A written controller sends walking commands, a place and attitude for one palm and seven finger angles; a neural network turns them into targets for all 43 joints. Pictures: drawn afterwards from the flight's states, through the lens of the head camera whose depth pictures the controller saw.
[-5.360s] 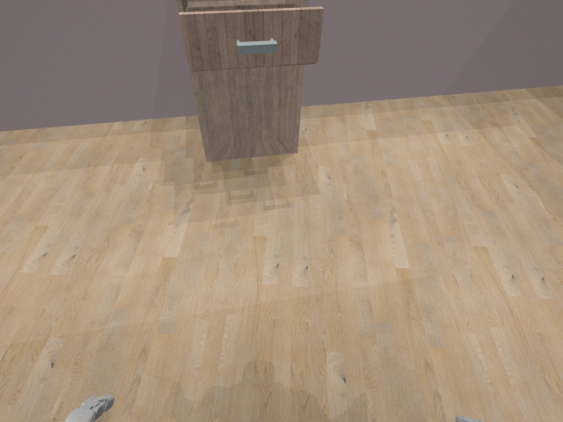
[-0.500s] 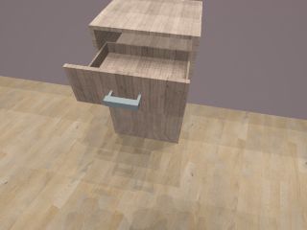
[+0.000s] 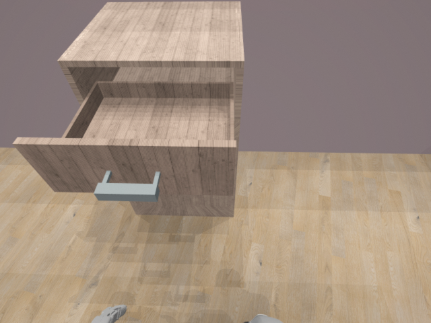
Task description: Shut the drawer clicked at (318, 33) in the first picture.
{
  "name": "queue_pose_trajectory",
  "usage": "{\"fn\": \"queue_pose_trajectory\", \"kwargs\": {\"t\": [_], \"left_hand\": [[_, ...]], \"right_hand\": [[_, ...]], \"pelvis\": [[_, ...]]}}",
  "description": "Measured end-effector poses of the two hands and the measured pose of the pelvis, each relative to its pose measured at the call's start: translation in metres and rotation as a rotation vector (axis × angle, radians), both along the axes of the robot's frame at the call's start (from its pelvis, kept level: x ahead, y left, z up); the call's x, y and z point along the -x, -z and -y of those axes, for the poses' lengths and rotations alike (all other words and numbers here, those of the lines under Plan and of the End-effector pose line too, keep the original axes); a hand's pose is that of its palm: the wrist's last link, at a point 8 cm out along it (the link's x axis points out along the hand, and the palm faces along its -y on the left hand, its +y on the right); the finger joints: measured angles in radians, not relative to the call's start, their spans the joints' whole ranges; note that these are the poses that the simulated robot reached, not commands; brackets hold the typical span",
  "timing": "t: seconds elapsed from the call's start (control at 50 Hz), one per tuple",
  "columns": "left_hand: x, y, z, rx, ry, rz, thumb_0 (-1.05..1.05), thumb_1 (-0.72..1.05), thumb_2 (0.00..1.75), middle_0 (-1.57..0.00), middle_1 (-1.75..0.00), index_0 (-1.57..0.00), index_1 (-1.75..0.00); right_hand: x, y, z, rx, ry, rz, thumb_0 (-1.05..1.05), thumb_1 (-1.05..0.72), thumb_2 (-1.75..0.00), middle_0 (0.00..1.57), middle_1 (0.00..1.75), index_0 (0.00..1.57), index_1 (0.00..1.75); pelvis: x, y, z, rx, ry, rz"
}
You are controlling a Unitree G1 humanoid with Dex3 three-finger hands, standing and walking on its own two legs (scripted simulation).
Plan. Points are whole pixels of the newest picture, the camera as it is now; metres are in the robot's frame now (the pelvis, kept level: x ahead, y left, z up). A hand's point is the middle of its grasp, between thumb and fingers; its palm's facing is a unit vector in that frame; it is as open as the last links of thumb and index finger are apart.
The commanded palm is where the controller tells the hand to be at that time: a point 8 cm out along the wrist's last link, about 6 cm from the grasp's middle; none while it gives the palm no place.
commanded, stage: take the last steps up to it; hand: left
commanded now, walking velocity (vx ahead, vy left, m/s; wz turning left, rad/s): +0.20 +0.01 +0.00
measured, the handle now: (130, 183) +0.40 +0.20 +0.00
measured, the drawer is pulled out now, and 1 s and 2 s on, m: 0.30 0.30 0.30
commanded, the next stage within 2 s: come to a stop and stand still in 0.16 s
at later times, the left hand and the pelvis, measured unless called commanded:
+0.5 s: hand out of the picture +0.07 +0.17 -0.17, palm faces +0.09 -0.99 -0.14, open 7.3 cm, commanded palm none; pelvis +0.09 +0.02 +0.02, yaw +0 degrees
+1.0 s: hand out of the picture +0.08 +0.14 -0.15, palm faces +0.00 -0.97 -0.24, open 7.4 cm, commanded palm none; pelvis +0.06 -0.04 +0.02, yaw -2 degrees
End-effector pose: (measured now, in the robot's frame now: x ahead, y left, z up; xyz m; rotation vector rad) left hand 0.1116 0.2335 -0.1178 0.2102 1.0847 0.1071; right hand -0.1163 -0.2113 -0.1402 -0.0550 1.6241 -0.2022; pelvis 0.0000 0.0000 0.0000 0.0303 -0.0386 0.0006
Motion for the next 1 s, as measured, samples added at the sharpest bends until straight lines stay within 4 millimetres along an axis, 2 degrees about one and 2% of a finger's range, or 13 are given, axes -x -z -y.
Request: {"fn": "queue_pose_trajectory", "kwargs": {"t": [0.04, 0.08, 0.16, 0.28, 0.36, 0.44, 0.58, 0.7, 0.76, 0.84, 0.94, 1.0], "left_hand": [[-0.017, 0.001, 0.007, -0.01, 0.001, 0.033, 0.0, 0.91, 0.9, -0.2, -0.3, -0.2, -0.3], [-0.021, -0.001, 0.013, -0.008, -0.013, 0.027, 0.0, 0.91, 0.9, -0.2, -0.3, -0.2, -0.3], [-0.007, -0.005, 0.022, -0.001, -0.048, -0.049, 0.0, 0.91, 0.9, -0.2, -0.3, -0.2, -0.3], [0.019, -0.007, 0.016, -0.006, -0.1, -0.159, 0.0, 0.94, 0.9, -0.2, -0.3, -0.21, -0.3], [0.033, 0.0, 0.014, 0.028, -0.132, -0.224, 0.0, 0.93, 0.9, -0.2, -0.3, -0.2, -0.3], [0.042, 0.016, 0.011, 0.075, -0.159, -0.287, 0.0, 0.92, 0.9, -0.2, -0.3, -0.2, -0.3], [0.047, 0.023, 0.005, 0.108, -0.152, -0.362, 0.01, 0.91, 0.9, -0.2, -0.3, -0.2, -0.3], [0.046, 0.016, -0.006, 0.048, -0.127, -0.381, 0.01, 0.91, 0.9, -0.2, -0.3, -0.2, -0.3], [0.042, 0.011, -0.007, 0.007, -0.114, -0.363, 0.01, 0.91, 0.9, -0.2, -0.3, -0.2, -0.3], [0.038, 0.008, 0.001, -0.047, -0.1, -0.305, 0.01, 0.91, 0.9, -0.2, -0.3, -0.2, -0.3], [0.037, -0.004, 0.025, -0.048, -0.086, -0.26, 0.01, 0.91, 0.9, -0.2, -0.3, -0.2, -0.3], [0.034, -0.003, 0.041, -0.024, -0.077, -0.245, 0.01, 0.91, 0.9, -0.2, -0.3, -0.2, -0.3]], "right_hand": [[-0.01, 0.006, 0.004, -0.019, 0.011, -0.023, 0.0, -0.92, -0.9, 0.2, 0.3, 0.2, 0.3], [-0.031, 0.007, 0.01, -0.02, 0.01, 0.0, 0.0, -0.91, -0.9, 0.2, 0.3, 0.2, 0.3], [-0.093, 0.002, 0.02, -0.01, -0.015, 0.116, 0.0, -0.91, -0.9, 0.2, 0.3, 0.19, 0.3], [-0.181, -0.009, 0.021, -0.001, -0.059, 0.285, 0.0, -0.92, -0.9, 0.19, 0.3, 0.19, 0.3], [-0.215, -0.015, 0.021, 0.038, -0.096, 0.313, 0.01, -0.95, -0.9, 0.2, 0.3, 0.19, 0.3], [-0.238, -0.017, 0.011, 0.076, -0.123, 0.331, 0.01, -0.95, -0.9, 0.2, 0.3, 0.19, 0.3], [-0.253, -0.031, -0.005, 0.109, -0.135, 0.327, 0.01, -0.96, -0.9, 0.2, 0.3, 0.2, 0.3], [-0.251, -0.027, 0.002, 0.105, -0.107, 0.337, 0.0, -0.95, -0.9, 0.2, 0.3, 0.2, 0.3], [-0.244, -0.021, 0.011, 0.088, -0.089, 0.342, 0.0, -0.94, -0.9, 0.2, 0.3, 0.2, 0.3], [-0.227, -0.005, 0.029, 0.05, -0.058, 0.341, 0.0, -0.92, -0.9, 0.2, 0.3, 0.2, 0.3], [-0.199, -0.002, 0.047, 0.022, -0.036, 0.294, 0.0, -0.93, -0.9, 0.2, 0.3, 0.2, 0.3], [-0.183, -0.003, 0.054, 0.023, -0.033, 0.268, 0.0, -0.92, -0.9, 0.2, 0.3, 0.2, 0.3]], "pelvis": [[-0.011, 0.005, 0.008, 0.008, 0.001, 0.006], [-0.02, 0.002, 0.013, 0.015, -0.005, 0.019], [-0.037, -0.011, 0.017, 0.022, -0.005, 0.018], [-0.06, -0.02, 0.015, 0.032, 0.0, -0.003], [-0.074, -0.021, 0.005, 0.044, 0.004, -0.008], [-0.087, -0.015, -0.01, 0.074, 0.003, -0.008], [-0.091, -0.02, -0.021, 0.03, 0.017, -0.014], [-0.079, -0.02, -0.014, 0.028, 0.035, -0.035], [-0.072, -0.018, -0.005, 0.022, 0.046, -0.037], [-0.062, -0.01, 0.014, 0.002, 0.05, -0.031], [-0.057, -0.017, 0.031, 0.011, 0.037, -0.014], [-0.056, -0.018, 0.038, 0.015, 0.037, -0.014]]}}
